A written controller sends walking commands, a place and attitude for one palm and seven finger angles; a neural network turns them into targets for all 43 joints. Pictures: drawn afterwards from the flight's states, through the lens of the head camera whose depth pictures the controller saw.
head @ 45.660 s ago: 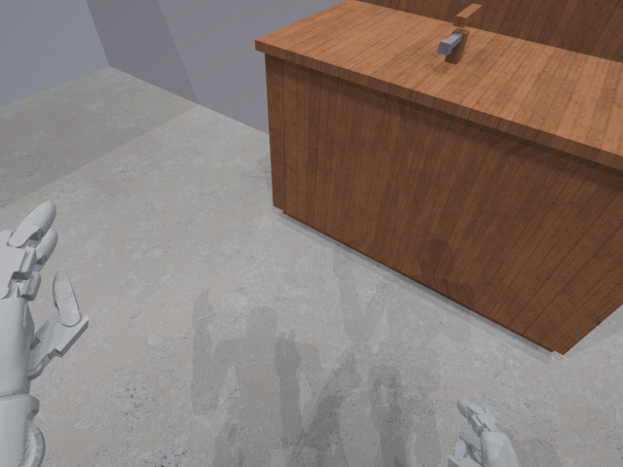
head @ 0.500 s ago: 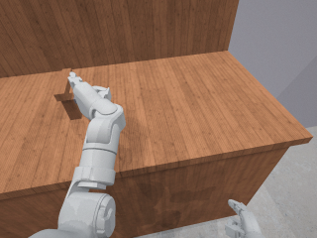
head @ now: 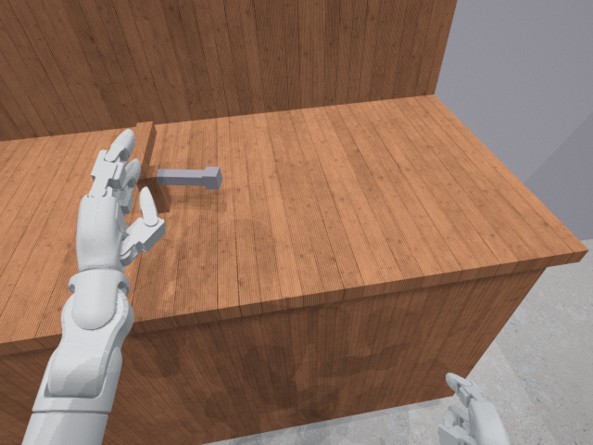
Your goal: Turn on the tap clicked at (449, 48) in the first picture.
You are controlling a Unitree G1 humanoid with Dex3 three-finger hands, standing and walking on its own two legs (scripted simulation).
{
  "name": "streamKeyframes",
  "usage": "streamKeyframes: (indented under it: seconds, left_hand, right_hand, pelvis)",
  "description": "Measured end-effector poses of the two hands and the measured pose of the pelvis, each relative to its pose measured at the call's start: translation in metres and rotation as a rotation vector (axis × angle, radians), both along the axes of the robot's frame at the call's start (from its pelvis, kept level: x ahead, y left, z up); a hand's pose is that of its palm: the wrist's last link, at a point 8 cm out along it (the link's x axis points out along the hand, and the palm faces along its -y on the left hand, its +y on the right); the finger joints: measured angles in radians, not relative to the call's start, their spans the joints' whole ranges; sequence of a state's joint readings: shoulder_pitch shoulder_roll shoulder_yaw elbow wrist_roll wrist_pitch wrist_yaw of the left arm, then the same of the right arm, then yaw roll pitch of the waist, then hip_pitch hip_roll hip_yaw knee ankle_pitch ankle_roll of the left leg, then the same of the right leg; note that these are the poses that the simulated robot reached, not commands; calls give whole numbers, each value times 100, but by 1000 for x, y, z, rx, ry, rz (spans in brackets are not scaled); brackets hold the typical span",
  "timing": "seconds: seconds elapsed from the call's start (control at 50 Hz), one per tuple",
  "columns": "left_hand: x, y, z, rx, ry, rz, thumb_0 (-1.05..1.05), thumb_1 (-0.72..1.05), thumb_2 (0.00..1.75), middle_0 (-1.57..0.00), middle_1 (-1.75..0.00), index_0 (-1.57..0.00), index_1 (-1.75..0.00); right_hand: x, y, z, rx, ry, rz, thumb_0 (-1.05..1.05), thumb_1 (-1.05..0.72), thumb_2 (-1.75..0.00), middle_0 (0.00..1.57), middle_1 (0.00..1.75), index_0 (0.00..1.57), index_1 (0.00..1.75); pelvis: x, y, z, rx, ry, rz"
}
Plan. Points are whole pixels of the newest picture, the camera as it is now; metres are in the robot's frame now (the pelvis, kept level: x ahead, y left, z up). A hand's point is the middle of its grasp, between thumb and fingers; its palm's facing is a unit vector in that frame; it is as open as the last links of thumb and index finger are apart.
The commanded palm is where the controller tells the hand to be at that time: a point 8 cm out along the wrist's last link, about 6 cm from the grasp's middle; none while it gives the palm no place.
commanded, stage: draw the hand back beside the body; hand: left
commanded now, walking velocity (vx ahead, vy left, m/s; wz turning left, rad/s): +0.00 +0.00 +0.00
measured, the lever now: (212, 178) +0.49 +0.22 +0.10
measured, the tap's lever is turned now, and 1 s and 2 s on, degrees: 76 76 76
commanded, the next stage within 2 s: step back with the hand held close in 0.96 s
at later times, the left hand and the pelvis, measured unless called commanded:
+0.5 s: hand (109, 271) +0.24 +0.25 +0.16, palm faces +0.36 -0.89 -0.27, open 7.5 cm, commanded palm +0.20 +0.29 +0.17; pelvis +0.01 +0.02 +0.00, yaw -1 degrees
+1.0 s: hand (86, 288) +0.22 +0.27 +0.16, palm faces +0.42 -0.85 -0.32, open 7.4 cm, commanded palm +0.18 +0.30 +0.17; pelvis +0.02 +0.02 +0.00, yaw +0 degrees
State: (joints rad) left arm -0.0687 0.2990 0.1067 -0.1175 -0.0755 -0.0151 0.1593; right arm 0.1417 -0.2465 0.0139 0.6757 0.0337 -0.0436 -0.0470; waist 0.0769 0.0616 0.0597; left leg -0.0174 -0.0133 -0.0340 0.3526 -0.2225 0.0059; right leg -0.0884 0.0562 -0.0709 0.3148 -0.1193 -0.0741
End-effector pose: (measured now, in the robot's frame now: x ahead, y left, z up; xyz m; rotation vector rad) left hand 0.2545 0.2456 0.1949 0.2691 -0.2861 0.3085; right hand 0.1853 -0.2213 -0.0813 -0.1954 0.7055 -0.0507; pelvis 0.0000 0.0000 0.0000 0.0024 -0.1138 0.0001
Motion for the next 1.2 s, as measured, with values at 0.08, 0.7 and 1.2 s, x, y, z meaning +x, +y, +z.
streamKeyframes:
  seconds: [0.08, 0.7, 1.2]
  left_hand:
    - [3, -8, -4, -6, -5, -59, 2, 90, 90, -17, -22, -18, -22]
    - [-75, 61, -27, 87, 93, 91, 2, 90, 90, -21, -30, -21, -30]
    - [-74, 58, -12, 147, 45, 104, 2, 89, 90, -21, -30, -21, -30]
  right_hand:
    - [3, 16, 6, 34, -33, 3, 1, -90, -90, 20, 30, 20, 30]
    - [15, 34, 16, 5, -71, 21, 1, -90, -90, 20, 30, 20, 30]
    - [9, 29, 9, 9, -44, 11, 1, -90, -90, 21, 30, 20, 30]
  pelvis:
    - [-5, 4, 1, 2, 0, -7]
    - [15, 25, 2, -13, -3, -16]
    - [8, 20, 0, -12, 41, -13]
